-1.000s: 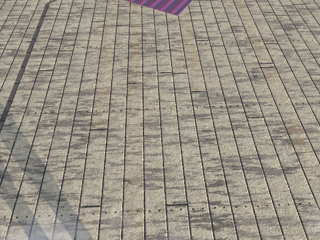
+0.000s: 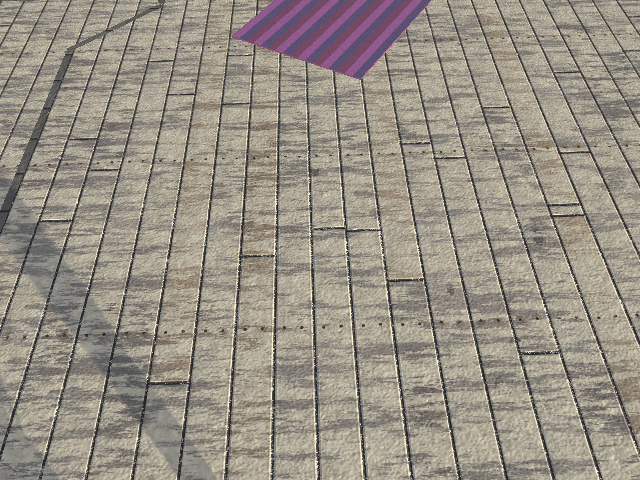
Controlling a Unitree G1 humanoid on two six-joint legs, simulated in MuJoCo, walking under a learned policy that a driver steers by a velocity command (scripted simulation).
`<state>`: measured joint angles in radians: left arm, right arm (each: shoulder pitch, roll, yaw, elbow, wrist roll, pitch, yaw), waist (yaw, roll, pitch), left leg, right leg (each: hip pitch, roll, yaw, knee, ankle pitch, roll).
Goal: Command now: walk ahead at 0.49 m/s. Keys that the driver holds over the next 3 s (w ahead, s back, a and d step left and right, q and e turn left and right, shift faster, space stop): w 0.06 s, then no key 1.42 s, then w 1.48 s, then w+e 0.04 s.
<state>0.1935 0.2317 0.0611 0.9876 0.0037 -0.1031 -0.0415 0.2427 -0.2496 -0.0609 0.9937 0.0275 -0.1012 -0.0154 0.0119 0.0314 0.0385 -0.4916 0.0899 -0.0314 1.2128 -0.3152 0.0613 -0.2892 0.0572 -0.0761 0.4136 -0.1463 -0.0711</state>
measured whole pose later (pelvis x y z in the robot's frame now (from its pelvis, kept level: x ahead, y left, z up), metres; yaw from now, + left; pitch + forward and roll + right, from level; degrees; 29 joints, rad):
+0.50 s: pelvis +0.21 +0.04 -0.01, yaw -1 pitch +2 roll +0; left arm 0.21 0.25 0.04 1.02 -0.01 -0.01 0.03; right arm 0.09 -0.20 -0.03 0.96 -0.02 -0.05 0.00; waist 0.01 -0.03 0.03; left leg -0.41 -0.02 0.05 0.46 -0.08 0.05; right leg -0.38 -0.03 0.02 0.94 -0.54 0.04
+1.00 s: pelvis +0.27 +0.02 +0.00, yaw +0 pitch +0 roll +0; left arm 0.24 0.19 0.03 1.09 0.00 -0.02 0.03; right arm 0.16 -0.22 -0.04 1.05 0.00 -0.01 -0.03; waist 0.01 0.00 0.03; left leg -0.29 0.00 0.03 0.50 -0.21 0.00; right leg -0.18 -0.02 -0.01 0.52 -0.34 0.01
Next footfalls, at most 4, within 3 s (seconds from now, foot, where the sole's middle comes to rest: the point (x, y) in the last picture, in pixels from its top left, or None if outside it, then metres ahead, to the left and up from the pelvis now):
0.32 left None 0.35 0.14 -0.77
0.62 right None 0.28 -0.10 -0.77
2.24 right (383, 358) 0.75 -0.09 -0.77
2.80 left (289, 248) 1.08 0.14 -0.77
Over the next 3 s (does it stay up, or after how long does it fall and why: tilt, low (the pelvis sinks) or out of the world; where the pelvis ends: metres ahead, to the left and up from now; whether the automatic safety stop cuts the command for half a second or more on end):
stays up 1.01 0.06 0.00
